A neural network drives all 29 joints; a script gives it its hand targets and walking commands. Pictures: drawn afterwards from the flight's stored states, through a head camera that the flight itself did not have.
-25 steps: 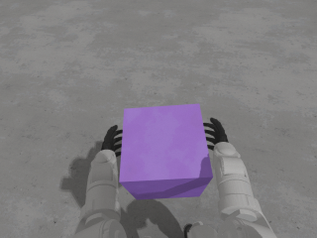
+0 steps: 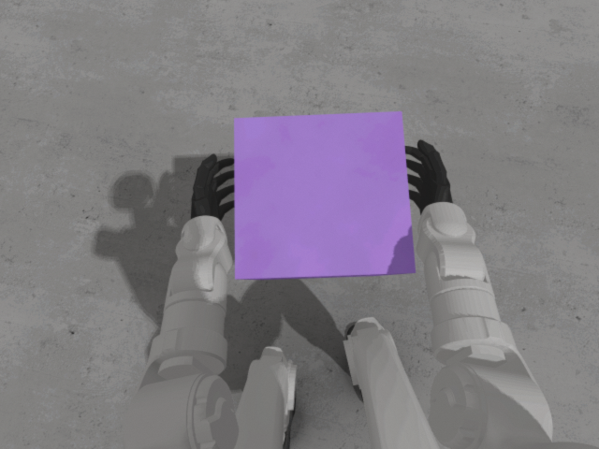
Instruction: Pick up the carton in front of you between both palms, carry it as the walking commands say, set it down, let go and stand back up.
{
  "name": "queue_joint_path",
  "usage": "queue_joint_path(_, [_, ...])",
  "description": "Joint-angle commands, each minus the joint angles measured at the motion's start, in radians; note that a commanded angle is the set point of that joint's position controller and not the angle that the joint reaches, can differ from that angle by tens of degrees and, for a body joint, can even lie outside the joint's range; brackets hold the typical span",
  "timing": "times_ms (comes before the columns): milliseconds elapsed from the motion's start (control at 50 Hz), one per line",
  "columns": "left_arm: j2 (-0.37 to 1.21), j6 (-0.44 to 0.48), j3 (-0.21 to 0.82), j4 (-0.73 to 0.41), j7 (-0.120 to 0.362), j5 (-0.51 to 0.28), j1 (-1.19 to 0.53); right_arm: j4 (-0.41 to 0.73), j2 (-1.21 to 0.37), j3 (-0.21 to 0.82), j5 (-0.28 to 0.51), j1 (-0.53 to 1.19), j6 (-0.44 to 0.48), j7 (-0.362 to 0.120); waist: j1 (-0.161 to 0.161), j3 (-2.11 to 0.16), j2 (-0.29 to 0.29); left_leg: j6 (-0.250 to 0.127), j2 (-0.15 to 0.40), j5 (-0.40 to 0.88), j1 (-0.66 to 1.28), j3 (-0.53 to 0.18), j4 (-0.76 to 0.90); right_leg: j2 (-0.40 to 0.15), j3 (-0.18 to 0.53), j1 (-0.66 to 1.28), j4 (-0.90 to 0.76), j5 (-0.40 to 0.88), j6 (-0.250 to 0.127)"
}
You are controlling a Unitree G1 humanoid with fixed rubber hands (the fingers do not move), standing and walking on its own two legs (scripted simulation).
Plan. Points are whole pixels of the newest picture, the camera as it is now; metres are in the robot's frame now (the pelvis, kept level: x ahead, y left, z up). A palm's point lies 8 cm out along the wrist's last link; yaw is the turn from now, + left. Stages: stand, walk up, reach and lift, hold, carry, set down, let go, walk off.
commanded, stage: set down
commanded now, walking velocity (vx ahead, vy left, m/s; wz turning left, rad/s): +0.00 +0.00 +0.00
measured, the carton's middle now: (317, 211) +0.44 -0.04 -0.15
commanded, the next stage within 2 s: none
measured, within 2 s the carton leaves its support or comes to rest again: rests again in 1.66 s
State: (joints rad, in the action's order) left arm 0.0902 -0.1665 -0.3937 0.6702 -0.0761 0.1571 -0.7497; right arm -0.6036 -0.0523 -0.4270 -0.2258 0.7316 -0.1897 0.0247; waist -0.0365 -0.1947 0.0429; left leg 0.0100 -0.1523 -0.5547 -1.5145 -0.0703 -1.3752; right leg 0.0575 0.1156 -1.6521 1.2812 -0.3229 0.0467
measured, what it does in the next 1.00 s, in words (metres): lowers itself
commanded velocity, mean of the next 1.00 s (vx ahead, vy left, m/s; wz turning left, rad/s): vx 0.00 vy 0.00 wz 0.00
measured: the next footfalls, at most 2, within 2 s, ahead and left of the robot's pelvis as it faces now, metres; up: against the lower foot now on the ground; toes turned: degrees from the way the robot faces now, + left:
none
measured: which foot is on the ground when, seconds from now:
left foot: down 0.00-1.00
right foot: down 0.00-1.00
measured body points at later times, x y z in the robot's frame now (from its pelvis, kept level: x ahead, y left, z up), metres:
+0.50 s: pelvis -0.03 -0.01 -0.12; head +0.27 -0.04 +0.21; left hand +0.49 +0.09 -0.23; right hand +0.46 -0.21 -0.24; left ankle +0.03 +0.11 -0.58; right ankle +0.11 -0.13 -0.58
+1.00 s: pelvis -0.04 -0.01 -0.21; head +0.32 -0.02 +0.06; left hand +0.52 +0.09 -0.37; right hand +0.49 -0.22 -0.36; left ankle +0.03 +0.11 -0.58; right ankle +0.11 -0.13 -0.58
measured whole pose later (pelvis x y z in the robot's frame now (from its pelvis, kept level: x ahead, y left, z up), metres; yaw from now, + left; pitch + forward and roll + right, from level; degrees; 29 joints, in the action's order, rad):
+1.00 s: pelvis -0.04 -0.01 -0.21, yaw +5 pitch +42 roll +2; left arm -0.17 -0.21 -0.23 0.99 -0.16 0.03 -1.42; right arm -0.82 0.17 -0.47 -0.11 1.31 -0.24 0.07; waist -0.12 0.22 0.04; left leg 0.08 -0.24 -0.69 -2.16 -0.05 -2.11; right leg 0.05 0.08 -2.29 1.99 -0.42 0.06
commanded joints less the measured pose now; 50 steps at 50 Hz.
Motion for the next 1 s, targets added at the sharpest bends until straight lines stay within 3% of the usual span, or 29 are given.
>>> queue_joint_path(0, [0.875, 0.013, 0.499, 0.025, 0.19, -0.059, -0.579, -0.079, -0.835, 0.488, 0.046, 0.505, 0.002, -0.176, -0.042, -0.825, -0.038, 0.047, -0.028, 0.277, 0.065, 0.021, 0.142, 0.07, -0.125, 0.702, 0.046, 0.29, -0.023])
queue_joint_path(40, [0.863, 0.013, 0.477, 0.034, 0.185, -0.056, -0.588, -0.117, -0.87, 0.47, 0.064, 0.541, -0.008, -0.179, -0.002, -0.806, -0.02, 0.041, -0.046, 0.222, 0.056, 0.045, 0.125, 0.07, -0.122, 0.632, 0.066, 0.223, -0.014])
queue_joint_path(60, [0.875, 0.012, 0.472, 0.077, 0.185, -0.072, -0.578, -0.106, -0.828, 0.478, 0.041, 0.54, -0.005, -0.169, -0.039, -0.821, -0.04, 0.047, -0.05, 0.226, -0.03, 0.056, 0.09, 0.073, -0.119, 0.691, 0.068, 0.25, -0.016])
queue_joint_path(80, [0.797, 0.023, 0.43, 0.041, 0.186, -0.039, -0.613, -0.119, -0.899, 0.466, 0.06, 0.526, -0.013, -0.164, -0.008, -0.79, -0.106, 0.033, -0.044, 0.202, -0.051, 0.058, 0.088, 0.072, -0.119, 0.65, 0.084, 0.246, 0.005])
queue_joint_path(100, [0.819, 0.024, 0.453, 0.051, 0.192, -0.067, -0.697, -0.104, -0.826, 0.475, 0.041, 0.589, -0.005, -0.159, -0.047, -0.806, -0.045, 0.044, -0.059, 0.191, -0.133, 0.075, 0.042, 0.071, -0.1, 0.704, 0.097, 0.255, -0.017])
queue_joint_path(160, [0.754, 0.026, 0.449, 0.045, 0.187, -0.079, -0.777, -0.093, -0.805, 0.454, 0.086, 0.673, -0.002, -0.151, -0.024, -0.826, -0.011, 0.035, -0.053, 0.125, -0.141, 0.081, 0.0, 0.073, -0.104, 0.617, 0.163, 0.179, -0.018])
queue_joint_path(200, [0.811, 0.023, 0.465, 0.047, 0.182, -0.102, -0.771, -0.125, -0.809, 0.451, 0.066, 0.636, -0.006, -0.154, -0.07, -0.864, -0.014, 0.05, -0.06, 0.184, -0.142, 0.087, -0.029, 0.073, -0.119, 0.592, 0.18, 0.255, -0.019])
queue_joint_path(240, [0.83, 0.024, 0.472, 0.088, 0.17, -0.11, -0.748, -0.106, -0.798, 0.475, 0.076, 0.698, -0.003, -0.137, -0.047, -0.928, -0.04, 0.044, -0.069, 0.2, -0.169, 0.088, -0.069, 0.07, -0.127, 0.639, 0.226, 0.278, 0.0])
queue_joint_path(260, [0.804, 0.028, 0.471, 0.082, 0.169, -0.115, -0.787, -0.064, -0.799, 0.493, 0.105, 0.723, 0.001, -0.134, -0.075, -0.936, -0.072, 0.037, -0.057, 0.186, -0.163, 0.076, -0.086, 0.075, -0.139, 0.609, 0.241, 0.269, 0.012])
queue_joint_path(300, [0.735, 0.032, 0.476, 0.033, 0.167, -0.119, -0.854, -0.128, -0.799, 0.474, 0.115, 0.737, -0.017, -0.135, -0.014, -0.926, -0.063, 0.037, -0.062, 0.17, -0.219, 0.103, -0.097, 0.074, -0.14, 0.61, 0.278, 0.275, 0.006])
queue_joint_path(320, [0.744, 0.023, 0.461, 0.065, 0.169, -0.118, -0.866, -0.068, -0.786, 0.485, 0.119, 0.755, -0.009, -0.135, -0.078, -0.959, -0.067, 0.033, -0.063, 0.133, -0.205, 0.094, -0.125, 0.081, -0.143, 0.607, 0.288, 0.234, 0.009])
queue_joint_path(340, [0.729, 0.024, 0.462, 0.077, 0.173, -0.122, -0.872, -0.093, -0.773, 0.474, 0.124, 0.781, -0.014, -0.125, -0.041, -0.92, -0.049, 0.032, -0.068, 0.126, -0.261, 0.103, -0.134, 0.072, -0.132, 0.598, 0.295, 0.22, -0.005])
queue_joint_path(440, [0.687, 0.005, 0.42, 0.105, 0.169, -0.104, -0.964, -0.127, -0.724, 0.422, 0.11, 0.888, -0.026, -0.127, -0.034, -0.901, -0.053, 0.025, -0.071, 0.077, -0.323, 0.124, -0.206, 0.062, -0.14, 0.502, 0.361, 0.161, 0.008])
queue_joint_path(480, [0.712, 0.006, 0.4, 0.162, 0.169, -0.106, -0.997, -0.204, -0.721, 0.38, 0.081, 0.85, -0.035, -0.127, -0.077, -0.86, -0.049, 0.029, -0.067, 0.082, -0.379, 0.122, -0.231, 0.062, -0.128, 0.545, 0.37, 0.184, -0.012])
queue_joint_path(500, [0.67, 0.013, 0.396, 0.127, 0.167, -0.124, -1.024, -0.118, -0.72, 0.419, 0.102, 0.906, -0.027, -0.121, -0.064, -0.9, -0.094, 0.02, -0.07, 0.084, -0.341, 0.103, -0.254, 0.06, -0.145, 0.494, 0.415, 0.18, 0.002])
queue_joint_path(520, [0.661, 0.002, 0.396, 0.158, 0.166, -0.118, -1.011, -0.071, -0.68, 0.442, 0.146, 0.962, -0.016, -0.124, -0.038, -0.939, -0.041, 0.022, -0.065, 0.101, -0.349, 0.132, -0.292, 0.057, -0.129, 0.498, 0.42, 0.179, 0.005])
queue_joint_path(560, [0.707, -0.005, 0.385, 0.183, 0.157, -0.116, -1.039, -0.146, -0.692, 0.408, 0.121, 0.958, -0.027, -0.139, -0.079, -0.903, -0.052, 0.024, -0.069, 0.07, -0.378, 0.119, -0.29, 0.063, -0.148, 0.457, 0.448, 0.187, -0.003])
queue_joint_path(600, [0.681, 0.001, 0.401, 0.142, 0.159, -0.141, -1.1, -0.181, -0.71, 0.396, 0.12, 0.96, -0.046, -0.136, -0.067, -0.932, -0.078, 0.026, -0.077, 0.074, -0.356, 0.142, -0.298, 0.062, -0.163, 0.462, 0.457, 0.202, 0.001])
queue_joint_path(620, [0.676, -0.007, 0.449, 0.151, 0.157, -0.155, -1.102, -0.095, -0.681, 0.428, 0.144, 0.989, -0.026, -0.135, -0.086, -0.976, -0.02, 0.03, -0.067, 0.099, -0.36, 0.119, -0.329, 0.052, -0.161, 0.467, 0.512, 0.246, -0.005])
queue_joint_path(640, [0.645, -0.007, 0.456, 0.165, 0.152, -0.194, -1.111, -0.125, -0.636, 0.433, 0.153, 1.036, -0.034, -0.133, -0.106, -0.971, -0.097, 0.029, -0.058, 0.09, -0.364, 0.112, -0.32, 0.042, -0.202, 0.46, 0.528, 0.244, 0.005])
queue_joint_path(660, [0.652, -0.012, 0.455, 0.145, 0.152, -0.172, -1.139, -0.098, -0.632, 0.423, 0.169, 1.084, -0.031, -0.135, -0.086, -0.934, -0.002, 0.031, -0.072, 0.087, -0.366, 0.138, -0.354, 0.044, -0.169, 0.424, 0.516, 0.219, 0.002])
queue_joint_path(680, [0.638, -0.003, 0.42, 0.135, 0.15, -0.166, -1.149, -0.151, -0.667, 0.422, 0.151, 1.046, -0.049, -0.136, -0.08, -0.93, -0.075, 0.028, -0.07, 0.087, -0.366, 0.143, -0.376, 0.047, -0.173, 0.399, 0.522, 0.195, 0.013])
queue_joint_path(720, [0.623, -0.006, 0.459, 0.165, 0.151, -0.174, -1.139, -0.171, -0.616, 0.401, 0.153, 1.011, -0.036, -0.146, -0.127, -0.902, -0.025, 0.039, -0.062, 0.122, -0.388, 0.125, -0.403, 0.04, -0.172, 0.413, 0.554, 0.249, -0.005])
queue_joint_path(760, [0.653, -0.005, 0.461, 0.149, 0.146, -0.198, -1.207, -0.147, -0.635, 0.423, 0.182, 1.107, -0.035, -0.156, -0.096, -0.922, -0.034, 0.034, -0.066, 0.12, -0.382, 0.133, -0.407, 0.036, -0.182, 0.391, 0.584, 0.263, -0.002])
queue_joint_path(780, [0.643, -0.011, 0.494, 0.16, 0.143, -0.224, -1.216, -0.119, -0.598, 0.424, 0.189, 1.143, -0.031, -0.156, -0.154, -0.954, -0.038, 0.036, -0.063, 0.135, -0.351, 0.126, -0.451, 0.031, -0.188, 0.412, 0.595, 0.255, -0.001])
queue_joint_path(860, [0.589, -0.004, 0.462, 0.187, 0.144, -0.205, -1.242, -0.138, -0.598, 0.398, 0.204, 1.18, -0.026, -0.173, -0.124, -0.842, -0.009, 0.021, -0.048, 0.096, -0.434, 0.125, -0.461, 0.027, -0.185, 0.317, 0.641, 0.241, -0.008])
queue_joint_path(880, [0.589, -0.009, 0.438, 0.189, 0.144, -0.192, -1.233, -0.15, -0.573, 0.404, 0.22, 1.209, -0.032, -0.173, -0.079, -0.863, 0.018, 0.025, -0.062, 0.122, -0.402, 0.155, -0.493, 0.027, -0.168, 0.324, 0.619, 0.223, -0.009])
queue_joint_path(900, [0.594, -0.004, 0.473, 0.169, 0.141, -0.216, -1.247, -0.132, -0.579, 0.4, 0.222, 1.204, -0.027, -0.168, -0.145, -0.841, 0.012, 0.019, -0.048, 0.115, -0.413, 0.128, -0.497, 0.026, -0.181, 0.313, 0.637, 0.254, -0.006])
queue_joint_path(980, [0.589, -0.003, 0.486, 0.156, 0.15, -0.212, -1.274, -0.152, -0.535, 0.318, 0.202, 1.203, -0.022, -0.194, -0.143, -0.771, 0.135, 0.034, -0.044, 0.145, -0.432, 0.135, -0.514, 0.023, -0.168, 0.224, 0.674, 0.267, -0.031])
